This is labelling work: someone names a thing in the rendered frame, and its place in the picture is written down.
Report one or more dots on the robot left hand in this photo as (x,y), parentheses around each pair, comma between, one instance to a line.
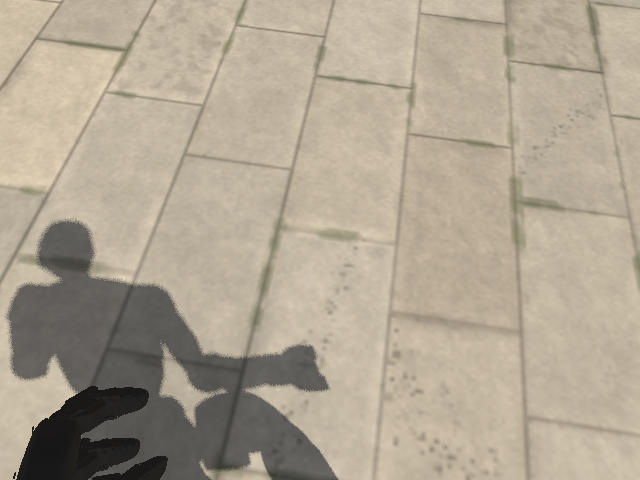
(57,452)

